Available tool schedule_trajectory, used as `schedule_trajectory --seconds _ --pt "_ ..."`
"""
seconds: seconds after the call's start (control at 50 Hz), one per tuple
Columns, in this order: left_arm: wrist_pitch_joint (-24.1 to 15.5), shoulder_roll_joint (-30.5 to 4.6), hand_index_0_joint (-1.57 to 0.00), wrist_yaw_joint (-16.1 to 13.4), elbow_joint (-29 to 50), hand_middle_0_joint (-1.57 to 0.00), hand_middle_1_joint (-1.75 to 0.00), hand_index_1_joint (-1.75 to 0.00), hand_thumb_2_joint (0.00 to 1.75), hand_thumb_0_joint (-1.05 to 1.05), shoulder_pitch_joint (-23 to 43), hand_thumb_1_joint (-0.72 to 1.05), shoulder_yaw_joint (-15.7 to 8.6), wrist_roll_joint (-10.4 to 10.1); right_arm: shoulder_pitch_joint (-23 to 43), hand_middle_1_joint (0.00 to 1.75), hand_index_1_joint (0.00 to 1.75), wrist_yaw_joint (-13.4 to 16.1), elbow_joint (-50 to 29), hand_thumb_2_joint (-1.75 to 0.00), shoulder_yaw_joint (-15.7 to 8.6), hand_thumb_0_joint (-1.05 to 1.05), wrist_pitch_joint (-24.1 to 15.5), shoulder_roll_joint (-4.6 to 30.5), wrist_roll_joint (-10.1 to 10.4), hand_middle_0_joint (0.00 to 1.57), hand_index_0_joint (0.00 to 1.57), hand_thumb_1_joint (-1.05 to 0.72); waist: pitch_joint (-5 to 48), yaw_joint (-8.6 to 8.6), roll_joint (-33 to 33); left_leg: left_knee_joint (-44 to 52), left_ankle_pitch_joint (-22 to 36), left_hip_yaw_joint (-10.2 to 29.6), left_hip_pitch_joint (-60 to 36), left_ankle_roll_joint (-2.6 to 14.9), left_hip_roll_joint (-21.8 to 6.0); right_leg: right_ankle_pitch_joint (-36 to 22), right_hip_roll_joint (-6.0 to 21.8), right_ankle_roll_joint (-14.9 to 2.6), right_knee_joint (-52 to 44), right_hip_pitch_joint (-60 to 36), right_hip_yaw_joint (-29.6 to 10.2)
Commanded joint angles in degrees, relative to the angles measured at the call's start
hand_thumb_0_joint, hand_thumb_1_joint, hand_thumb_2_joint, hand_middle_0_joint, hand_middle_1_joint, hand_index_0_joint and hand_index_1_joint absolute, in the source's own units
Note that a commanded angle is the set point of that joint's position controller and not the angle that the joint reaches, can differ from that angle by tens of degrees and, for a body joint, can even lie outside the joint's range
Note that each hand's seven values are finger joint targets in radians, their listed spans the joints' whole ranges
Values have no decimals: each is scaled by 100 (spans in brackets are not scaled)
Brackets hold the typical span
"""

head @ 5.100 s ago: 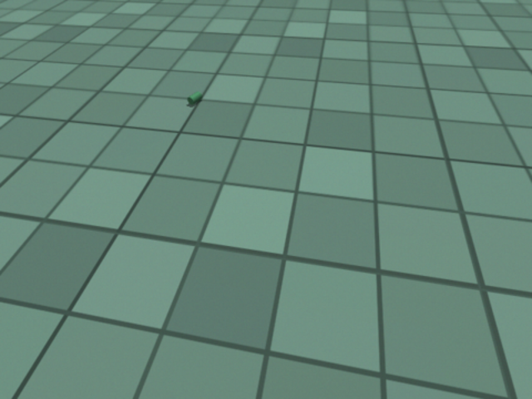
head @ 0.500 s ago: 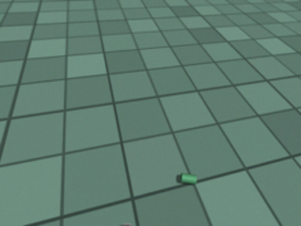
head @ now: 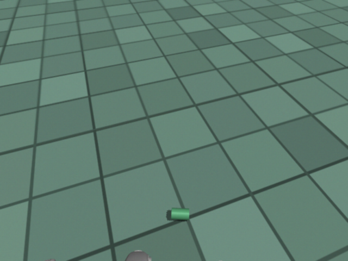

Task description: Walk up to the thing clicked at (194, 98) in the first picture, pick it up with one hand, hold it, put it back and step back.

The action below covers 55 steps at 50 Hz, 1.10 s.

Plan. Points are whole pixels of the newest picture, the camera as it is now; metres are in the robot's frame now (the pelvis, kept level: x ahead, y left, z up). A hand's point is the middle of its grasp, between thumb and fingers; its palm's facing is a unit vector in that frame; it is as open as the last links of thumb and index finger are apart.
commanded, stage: walk up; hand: left
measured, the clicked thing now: (180, 213) +0.49 -0.01 -0.70
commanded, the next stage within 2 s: none
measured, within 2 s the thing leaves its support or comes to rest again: neither
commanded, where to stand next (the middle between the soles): +0.16 -0.26 m, yaw +5 degrees
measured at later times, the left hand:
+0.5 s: hand out of the picture +0.16 +0.11 -0.14, palm faces -0.07 -0.93 -0.36, open 7.4 cm
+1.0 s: hand out of the picture +0.13 -0.03 -0.13, palm faces +0.09 -0.91 -0.40, open 7.4 cm
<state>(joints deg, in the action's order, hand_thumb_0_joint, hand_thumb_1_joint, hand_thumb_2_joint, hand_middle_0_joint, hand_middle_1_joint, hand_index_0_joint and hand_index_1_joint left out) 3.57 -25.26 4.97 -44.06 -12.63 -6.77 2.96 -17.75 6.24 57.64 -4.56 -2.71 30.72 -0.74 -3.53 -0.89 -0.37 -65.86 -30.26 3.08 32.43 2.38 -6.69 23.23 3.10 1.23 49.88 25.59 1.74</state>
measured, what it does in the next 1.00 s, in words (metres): steps to the right: left foot, then right foot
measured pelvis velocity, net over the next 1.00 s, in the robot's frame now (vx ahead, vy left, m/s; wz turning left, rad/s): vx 0.11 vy -0.31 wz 0.09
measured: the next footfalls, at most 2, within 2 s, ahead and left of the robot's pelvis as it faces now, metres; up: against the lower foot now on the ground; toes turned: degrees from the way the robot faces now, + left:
left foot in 0.16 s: +0.14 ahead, +0.02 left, +0.00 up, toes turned +7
right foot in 0.56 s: +0.15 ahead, -0.42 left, +0.00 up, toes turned +0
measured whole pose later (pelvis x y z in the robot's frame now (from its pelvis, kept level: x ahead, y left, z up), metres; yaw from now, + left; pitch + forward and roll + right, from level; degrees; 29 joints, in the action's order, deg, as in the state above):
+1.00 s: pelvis +0.11 -0.31 +0.01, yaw +5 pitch -1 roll +1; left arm -2.0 -22.1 -0.9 -53.3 -12.9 -1.8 0.0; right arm -9.3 0.2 54.3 -2.1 -1.3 22.7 -0.2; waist -7.7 -2.9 -0.4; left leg -42.7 -19.5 0.1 22.0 1.5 0.8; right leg 24.9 4.3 -1.1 46.1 20.2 6.7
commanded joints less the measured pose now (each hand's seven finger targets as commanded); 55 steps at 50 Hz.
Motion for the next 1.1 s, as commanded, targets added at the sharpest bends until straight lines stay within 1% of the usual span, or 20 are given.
schedule_trajectory --seconds 0.0,0.06,0.1,0.12,0.14,0.16,0.26,0.44,0.48,0.52,0.54,0.56,0.58,0.64,0.72,0.88,0.92,0.96,1.02,1.08 --pt "-106 -1499 -20 -193 546 -20 -30 -30 90 0 307 90 -382 -3 -832 30 30 57 -18 -90 -179 0 -292 1020 50 20 20 -90 42 94 -1563 452 257 -666 360 -35 254 -438 957 -1567 -2389 -594 -1703" --pt "-81 -1294 -20 -187 743 -20 -30 -30 90 0 529 90 -239 62 -1238 30 30 17 -9 -90 -202 0 -337 862 49 20 20 -90 49 257 -1311 1717 742 -806 -894 113 433 -1124 958 -1616 -2241 -54 -1460" --pt "-6 -1054 -20 -166 858 -20 -30 -30 90 0 710 90 -89 52 -1960 30 30 63 169 -90 -230 0 -406 828 39 20 20 -90 348 549 -724 3190 1919 -618 -2280 63 417 -1180 604 -1268 -1099 460 -840" --pt "-30 -755 -20 -165 915 -20 -30 -30 90 0 501 90 41 10 -2205 30 30 143 110 -90 -361 0 -443 1227 -83 20 20 -90 591 720 343 4062 1536 814 -3057 133 -347 -773 266 -829 161 1047 -455" --pt "-2 -549 -20 -189 913 -20 -30 -30 90 0 169 90 67 5 -1913 30 30 214 -169 -90 -480 0 -440 1724 -173 20 20 -90 587 459 980 4669 1295 3558 -3393 548 -1869 488 -435 -386 1168 2057 -637" --pt "107 -1236 -20 -239 743 -20 -30 -30 90 0 -112 90 -102 82 -1376 30 30 228 -426 -90 -531 0 -417 1934 6 20 20 -90 647 357 -3 4798 733 4037 -2937 961 -2425 924 -204 -268 1767 1980 -1165" --pt "93 -1369 -20 -172 474 -20 -30 -30 90 0 -198 90 -291 43 -706 30 30 136 -548 -90 -364 0 -432 1391 -28 20 20 -90 55 2 458 4178 1123 1355 -1472 932 -1253 -23 66 -181 2060 1328 -1266" --pt "158 -1291 -20 24 593 -20 -30 -30 90 0 237 90 -342 44 -601 30 30 55 -755 -90 -605 0 -366 1939 -185 20 20 -90 186 186 1236 3759 -278 907 -974 1029 -1211 436 375 -46 771 1021 -398" --pt "125 -1317 -20 23 380 -20 -30 -30 90 0 -233 90 -408 11 -58 30 30 49 -822 -90 -564 0 -288 1959 -181 20 20 -90 244 -216 1302 3531 -201 491 -47 798 -1110 150 265 -134 23 -195 -2" --pt "76 -1363 -20 -46 -73 -20 -30 -30 90 0 -1293 90 -539 78 -17 30 30 56 -690 -90 -347 0 -142 1344 -262 20 20 -90 608 -853 -80 1413 -167 -516 881 326 -299 335 -238 -228 -939 -1609 115" --pt "4 -1754 -20 -103 -119 -20 -30 -30 90 0 -1658 90 -588 203 -55 30 30 34 -776 -90 -99 0 -84 630 -191 20 20 -90 264 -1119 -1855 -560 -627 -1002 2023 85 391 1722 488 -455 -1992 -1421 -1376" --pt "-47 -2217 -20 -170 229 -20 -30 -30 90 0 -805 90 -571 117 329 30 30 148 -1026 -90 -185 0 -66 693 -64 20 20 -90 -100 -732 -2240 -964 -768 -72 2250 13 818 2193 1343 -900 -3702 -630 -3859" --pt "-82 -2231 -20 -229 396 -20 -30 -30 90 0 -169 90 -543 -2 295 30 30 182 -874 -90 -240 0 -117 915 -12 20 20 -90 -200 -366 -1392 -1082 -293 334 1884 -10 523 2308 1524 -1012 -3841 -574 -4058" --pt "-206 -1787 -20 -379 165 -20 -30 -30 90 0 148 90 -395 -94 -365 30 30 23 -239 -90 -166 0 -162 1053 52 20 20 -90 47 -10 -1051 -578 259 87 1190 -29 140 1641 1266 -1188 -2665 -777 -2689" --pt "-512 -1443 -20 -521 -222 -20 -30 -30 90 0 39 90 -149 -167 -9 30 30 -348 -333 -90 -53 0 -64 743 -12 20 20 -90 -318 -79 -489 477 461 260 436 75 204 557 1513 -1262 -2614 -430 -2466" --pt "-756 -1390 -20 -730 -478 -20 -30 -30 90 0 -159 90 19 -311 589 30 30 -482 -711 -90 -82 0 90 462 32 20 20 -90 416 -167 -747 1654 606 -113 -235 32 590 -4771 1607 -893 -1695 -1778 -1474" --pt "-712 -1329 -20 -731 -491 -20 -30 -30 90 0 4 90 66 -327 555 30 30 -495 -666 -90 -48 0 70 319 73 20 20 -90 570 -83 -906 2489 1064 -364 -934 55 699 -4816 1308 -709 -1346 -1600 -982" --pt "-681 -1124 -20 -708 -532 -20 -30 -30 90 0 90 90 179 -346 583 30 30 -494 -573 -90 -101 0 2 410 49 20 20 -90 874 -6 -550 2947 3249 -67 -2069 207 465 -4077 922 -387 -924 -954 -471" --pt "-653 -932 -20 -716 -725 -20 -30 -30 90 0 322 90 227 -393 703 30 30 -488 -564 -90 -92 0 23 602 205 20 20 -90 1474 131 -113 2691 4497 1442 -2323 1211 -689 -1284 136 42 -525 -856 -232" --pt "-668 -870 -20 -689 -886 -20 -30 -30 90 0 309 90 285 -354 1297 30 30 -486 -499 -90 47 0 65 487 172 20 20 -90 1168 -57 130 2723 4227 943 -1775 690 -336 -1585 266 -262 -1303 -1239 -430"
